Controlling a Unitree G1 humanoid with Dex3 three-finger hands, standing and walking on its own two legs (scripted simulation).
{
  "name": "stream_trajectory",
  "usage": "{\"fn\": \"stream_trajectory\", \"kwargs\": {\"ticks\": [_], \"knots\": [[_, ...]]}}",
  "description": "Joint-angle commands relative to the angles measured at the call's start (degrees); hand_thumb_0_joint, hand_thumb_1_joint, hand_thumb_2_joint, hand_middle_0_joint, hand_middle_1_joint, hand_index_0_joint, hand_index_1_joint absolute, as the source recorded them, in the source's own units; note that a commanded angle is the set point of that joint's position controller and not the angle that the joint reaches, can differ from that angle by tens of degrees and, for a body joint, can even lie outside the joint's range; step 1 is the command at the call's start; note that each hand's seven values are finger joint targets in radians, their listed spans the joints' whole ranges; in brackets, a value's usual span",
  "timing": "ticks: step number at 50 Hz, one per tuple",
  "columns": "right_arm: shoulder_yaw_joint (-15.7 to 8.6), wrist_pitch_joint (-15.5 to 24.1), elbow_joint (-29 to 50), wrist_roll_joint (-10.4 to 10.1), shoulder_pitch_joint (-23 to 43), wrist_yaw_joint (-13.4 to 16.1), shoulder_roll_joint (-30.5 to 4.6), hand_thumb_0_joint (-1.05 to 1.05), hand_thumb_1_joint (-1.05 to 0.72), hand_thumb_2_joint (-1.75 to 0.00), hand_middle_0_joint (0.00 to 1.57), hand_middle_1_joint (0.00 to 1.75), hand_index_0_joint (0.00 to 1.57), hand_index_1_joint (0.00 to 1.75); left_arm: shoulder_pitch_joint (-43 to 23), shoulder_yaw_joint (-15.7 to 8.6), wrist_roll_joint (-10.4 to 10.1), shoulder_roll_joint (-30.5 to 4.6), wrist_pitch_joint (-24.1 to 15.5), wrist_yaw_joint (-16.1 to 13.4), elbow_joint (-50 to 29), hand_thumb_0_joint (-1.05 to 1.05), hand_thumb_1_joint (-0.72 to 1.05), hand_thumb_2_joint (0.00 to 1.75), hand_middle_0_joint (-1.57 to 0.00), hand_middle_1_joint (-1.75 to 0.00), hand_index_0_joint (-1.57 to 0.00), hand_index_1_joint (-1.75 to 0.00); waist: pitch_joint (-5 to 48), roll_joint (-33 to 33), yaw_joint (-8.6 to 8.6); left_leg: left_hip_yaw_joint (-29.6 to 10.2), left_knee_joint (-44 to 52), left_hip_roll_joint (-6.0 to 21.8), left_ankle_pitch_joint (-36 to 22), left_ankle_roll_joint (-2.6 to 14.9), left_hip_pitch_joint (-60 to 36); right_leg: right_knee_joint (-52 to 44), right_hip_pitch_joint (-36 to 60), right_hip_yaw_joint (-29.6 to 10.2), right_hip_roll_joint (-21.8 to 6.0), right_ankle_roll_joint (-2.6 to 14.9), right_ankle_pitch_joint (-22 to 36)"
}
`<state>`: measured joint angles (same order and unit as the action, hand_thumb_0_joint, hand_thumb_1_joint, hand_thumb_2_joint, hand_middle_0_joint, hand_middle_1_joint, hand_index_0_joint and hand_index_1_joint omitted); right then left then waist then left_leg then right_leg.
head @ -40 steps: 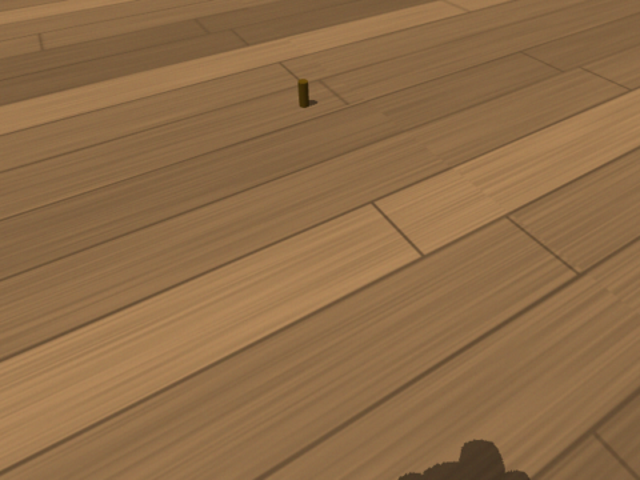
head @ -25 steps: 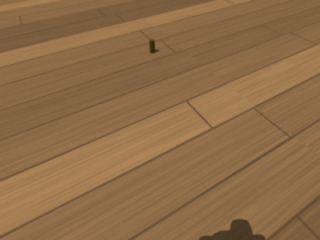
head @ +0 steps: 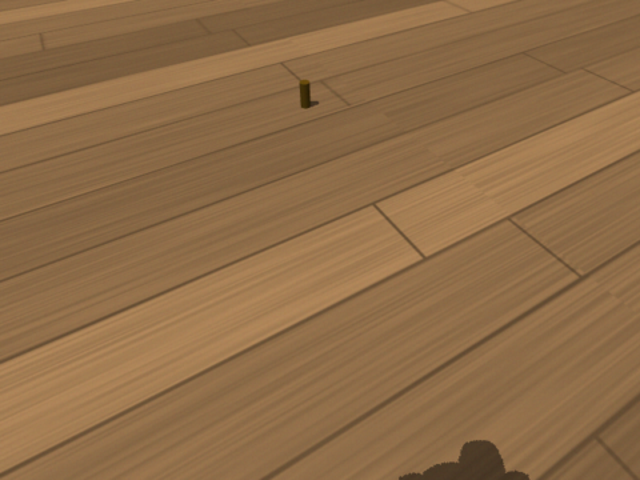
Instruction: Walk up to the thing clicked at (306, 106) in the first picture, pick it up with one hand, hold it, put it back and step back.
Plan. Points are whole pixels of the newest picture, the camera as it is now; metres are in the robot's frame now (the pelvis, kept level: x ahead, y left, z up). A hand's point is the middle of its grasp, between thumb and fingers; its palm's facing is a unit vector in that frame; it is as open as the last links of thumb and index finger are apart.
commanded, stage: stand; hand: left
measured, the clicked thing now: (305, 94) +2.24 +0.12 -0.71
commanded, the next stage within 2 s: walk up in 0.32 s
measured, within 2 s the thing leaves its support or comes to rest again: neither
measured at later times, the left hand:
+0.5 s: hand out of the picture +0.08 +0.28 -0.16, palm faces +0.00 -0.93 -0.36, open 7.4 cm
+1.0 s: hand (137, 353) +0.35 +0.34 -0.15, palm faces -0.10 -0.94 -0.33, open 7.4 cm
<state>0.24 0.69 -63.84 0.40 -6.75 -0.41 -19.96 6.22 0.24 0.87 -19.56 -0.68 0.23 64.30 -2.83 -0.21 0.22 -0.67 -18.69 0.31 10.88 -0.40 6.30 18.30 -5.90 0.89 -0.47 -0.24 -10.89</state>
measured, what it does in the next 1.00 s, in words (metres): walks ahead: left foot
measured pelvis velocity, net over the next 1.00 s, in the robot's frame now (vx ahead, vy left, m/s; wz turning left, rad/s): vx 0.25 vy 0.06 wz -0.01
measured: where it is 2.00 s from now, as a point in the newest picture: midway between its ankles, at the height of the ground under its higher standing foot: (319, 290)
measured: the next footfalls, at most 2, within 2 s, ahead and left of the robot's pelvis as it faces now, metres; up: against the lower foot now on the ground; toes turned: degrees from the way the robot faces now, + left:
left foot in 0.68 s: +0.20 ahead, +0.18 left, +0.00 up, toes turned +6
right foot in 1.14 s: +0.55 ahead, -0.09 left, +0.00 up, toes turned -6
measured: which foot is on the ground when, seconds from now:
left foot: down 0.00-0.48, up 0.50-0.66, down 0.68-1.00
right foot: down 0.00-0.70, up 0.72-1.00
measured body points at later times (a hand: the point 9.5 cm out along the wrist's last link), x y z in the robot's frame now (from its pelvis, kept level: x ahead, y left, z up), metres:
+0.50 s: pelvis +0.02 +0.00 -0.02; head +0.02 +0.00 +0.43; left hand +0.08 +0.33 -0.13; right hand +0.10 -0.32 -0.13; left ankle -0.01 +0.12 -0.74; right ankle -0.01 -0.12 -0.75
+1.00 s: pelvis +0.25 +0.06 -0.01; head +0.26 +0.07 +0.44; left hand +0.36 +0.38 -0.12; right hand +0.28 -0.27 -0.12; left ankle +0.16 +0.17 -0.75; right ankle +0.41 -0.10 -0.71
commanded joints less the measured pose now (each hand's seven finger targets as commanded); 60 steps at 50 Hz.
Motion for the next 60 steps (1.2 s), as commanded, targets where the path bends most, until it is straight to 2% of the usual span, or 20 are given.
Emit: {"fn": "stream_trajectory", "kwargs": {"ticks": [1,15,16,17,22,24,26,31,34,35,36,39,44,52,54,56,57,58,59,60], "knots": [[-2.3,1.3,3.2,0.2,2.0,1.0,-11.8,0.0,-0.9,-0.9,0.2,0.3,0.2,0.3,-2.3,-2.6,-0.3,-12.1,-1.2,-0.8,-3.5,0.0,0.9,0.9,-0.2,-0.3,-0.2,-0.3,4.9,0.1,-0.14,-4.7,2.5,7.0,-10.2,1.81,-0.6,-2.2,1.6,-5.4,-7.3,1.69,10.0],[-2.3,1.2,3.1,0.1,1.9,1.1,-12.1,0.0,-0.9,-0.9,0.2,0.3,0.2,0.3,-1.5,-2.5,-0.3,-12.0,-1.1,-0.8,-3.2,0.0,0.9,0.9,-0.2,-0.3,-0.2,-0.3,4.0,-0.3,0.03,-4.9,2.5,6.9,-11.1,1.83,-0.6,-2.6,1.2,-5.2,-7.2,1.47,10.3],[-7.0,2.7,6.7,0.9,-1.4,-0.8,-18.9,0.0,-0.9,-0.9,0.2,0.3,0.2,0.3,1.0,-6.8,0.7,-20.3,-2.4,1.5,-6.8,0.0,0.9,0.9,-0.2,-0.3,-0.2,-0.3,11.8,0.5,-0.14,-7.0,-2.5,6.5,24.9,6.83,-0.2,4.3,1.5,-4.7,-4.9,3.7,-22.0],[-7.3,2.7,6.9,1.5,1.3,-1.9,-19.0,0.0,-0.9,-0.9,0.2,0.3,0.2,0.3,-0.2,-6.8,1.2,-18.9,-2.4,2.3,-6.8,0.0,0.9,0.9,-0.2,-0.3,-0.2,-0.3,5.6,-1.2,0.71,-8.7,-2.5,7.1,31.8,7.31,6.1,6.9,-5.5,-6.3,-5.8,4.42,-29.3],[-7.6,4.0,12.0,1.3,6.1,-3.2,-15.3,0.0,-0.9,-0.9,0.2,0.3,0.2,0.3,7.7,-7.6,1.4,-18.4,-3.9,3.3,-7.9,0.0,0.9,0.9,-0.2,-0.3,-0.2,-0.3,3.3,1.0,5.41,-6.4,-10.3,5.6,20.2,4.49,19.2,2.8,1.9,-13.3,-9.9,7.3,-25.1],[-6.7,3.9,14.4,1.5,10.3,-3.4,-13.3,0.0,-0.9,-0.9,0.2,0.3,0.2,0.3,10.3,-8.9,1.6,-23.2,-4.2,3.1,-7.8,0.0,0.9,0.9,-0.2,-0.3,-0.2,-0.3,-2.7,13.0,7.52,2.3,-27.4,1.6,17.9,1.72,37.8,-11.8,10.9,-31.4,-21.9,14.11,-36.1],[-7.1,4.2,14.2,1.2,9.0,-4.1,-16.3,0.0,-0.9,-0.9,0.2,0.3,0.2,0.3,5.9,-8.8,1.5,-23.6,-4.8,3.0,-10.9,0.0,0.9,0.9,-0.2,-0.3,-0.2,-0.3,-6.8,6.8,5.22,-1.9,-29.2,5.6,17.1,1.56,37.5,-13.2,8.0,-31.0,-22.9,16.29,-33.3],[-7.6,4.5,13.3,0.9,3.0,-5.2,-15.9,0.0,-0.9,-0.9,0.2,0.3,0.2,0.3,1.0,-7.9,0.7,-22.7,-4.6,3.4,-13.7,0.0,0.9,0.9,-0.2,-0.3,-0.2,-0.3,-1.6,9.3,1.25,1.5,-15.4,5.3,9.1,0.67,19.4,-7.7,1.8,-10.5,-14.4,10.77,-18.0],[-11.0,4.4,6.9,1.7,-18.9,-3.3,-20.0,0.0,-0.9,-0.9,0.2,0.3,0.2,0.3,-0.3,-5.8,0.2,-17.4,-3.9,4.0,-15.2,0.0,0.9,0.9,-0.2,-0.3,-0.2,-0.3,10.2,-9.4,-10.14,4.0,-8.2,1.0,5.3,2.82,-23.0,26.1,-22.5,4.6,-3.8,5.67,-5.6],[-12.2,4.8,6.9,2.7,-26.0,-2.3,-25.9,0.0,-0.9,-0.9,0.2,0.3,0.2,0.3,0.0,-4.5,-0.2,-12.4,-4.1,3.8,-16.7,0.0,0.9,0.9,-0.2,-0.3,-0.2,-0.3,11.3,-23.5,-12.66,-25.2,3.8,17.1,28.5,6.48,-27.9,45.1,-38.6,1.1,4.8,3.33,-23.2],[-12.4,5.0,10.2,0.8,-18.1,-2.4,-28.8,0.0,-0.9,-0.9,0.2,0.3,0.2,0.3,-0.7,-4.6,0.1,-16.4,-4.2,3.2,-16.9,0.0,0.9,0.9,-0.2,-0.3,-0.2,-0.3,8.3,-14.4,-9.45,-40.1,12.6,24.4,40.5,11.75,-18.0,50.2,-38.6,-7.6,2.6,4.06,-20.7],[-9.3,5.5,14.3,-0.3,-5.5,-1.9,-20.7,0.0,-0.9,-0.9,0.2,0.3,0.2,0.3,3.9,-5.1,-1.3,-19.7,-4.5,3.7,-12.6,0.0,0.9,0.9,-0.2,-0.3,-0.2,-0.3,-1.2,-2.2,-1.36,-19.6,8.2,19.1,23.6,11.03,-5.6,45.3,-36.0,-8.9,-5.7,2.46,-7.5],[-8.3,6.8,15.0,-0.2,-6.2,-2.6,-19.8,0.0,-0.9,-0.9,0.2,0.3,0.2,0.3,2.8,-5.6,-0.3,-18.0,-3.6,5.9,-13.2,0.0,0.9,0.9,-0.2,-0.3,-0.2,-0.3,-4.0,-6.6,-1.15,-6.8,13.1,16.7,15.1,12.38,0.6,30.3,-30.7,-2.9,-8.2,-1.1,-1.9],[-8.3,6.3,14.2,-0.2,-10.0,-2.3,-20.1,0.0,-0.9,-0.9,0.2,0.3,0.2,0.3,-9.1,-5.4,-0.5,-14.6,-3.5,6.7,-16.9,0.0,0.9,0.9,-0.2,-0.3,-0.2,-0.3,-3.1,-5.0,-2.82,2.1,9.3,13.0,-7.5,8.64,-1.0,13.8,-20.2,3.4,-4.7,2.09,11.1],[-8.5,5.9,14.6,0.0,-9.2,-1.6,-20.9,0.0,-0.9,-0.9,0.2,0.3,0.2,0.3,-6.2,-5.6,-0.7,-14.7,-3.1,6.3,-16.1,0.0,0.9,0.9,-0.2,-0.3,-0.2,-0.3,-0.1,-4.9,-0.57,3.3,2.5,13.0,-17.4,8.02,-2.4,13.8,-14.5,5.4,-2.2,3.27,7.8],[-7.7,5.4,14.8,0.9,-11.0,-1.1,-19.1,0.0,-0.9,-0.9,0.2,0.3,0.2,0.3,8.3,-7.8,-0.6,-17.8,-3.2,4.8,-12.2,0.0,0.9,0.9,-0.2,-0.3,-0.2,-0.3,10.1,1.9,6.64,7.7,-22.3,8.8,-24.7,5.46,2.7,12.1,7.8,6.5,0.4,5.29,2.3],[-6.4,5.3,14.8,0.6,-14.2,-1.3,-15.6,0.0,-0.9,-0.9,0.2,0.3,0.2,0.3,18.6,-9.8,0.1,-21.8,-3.2,3.7,-10.7,0.0,0.9,0.9,-0.2,-0.3,-0.2,-0.3,15.9,11.2,10.67,7.5,-39.6,5.0,-11.3,4.09,13.7,11.7,20.3,-4.0,-5.3,5.8,-11.7],[-5.7,5.5,16.5,-1.3,-18.2,-1.3,-13.0,0.0,-0.9,-0.9,0.2,0.3,0.2,0.3,19.4,-10.8,-0.3,-27.3,-3.9,3.3,-11.9,0.0,0.9,0.9,-0.2,-0.3,-0.2,-0.3,20.1,22.0,8.19,5.4,-54.2,-2.7,15.8,2.22,29.8,-0.8,30.7,-39.4,-24.4,13.32,-20.0],[-6.8,5.5,15.6,-1.0,-12.7,-0.7,-19.1,0.0,-0.9,-0.9,0.2,0.3,0.2,0.3,14.2,-10.7,-1.4,-26.8,-4.0,3.0,-13.8,0.0,0.9,0.9,-0.2,-0.3,-0.2,-0.3,16.5,11.9,8.1,-1.5,-58.8,2.1,16.3,2.69,32.9,-3.5,24.1,-42.9,-25.2,16.3,-23.8],[-6.8,5.7,14.6,-1.5,-10.4,-1.0,-19.3,0.0,-0.9,-0.9,0.2,0.3,0.2,0.3,10.3,-9.9,-2.0,-24.6,-4.0,2.6,-14.8,0.0,0.9,0.9,-0.2,-0.3,-0.2,-0.3,11.3,5.4,6.66,-4.6,-59.0,4.3,10.9,2.87,30.5,-3.7,16.1,-32.6,-21.9,14.98,-17.4]]}}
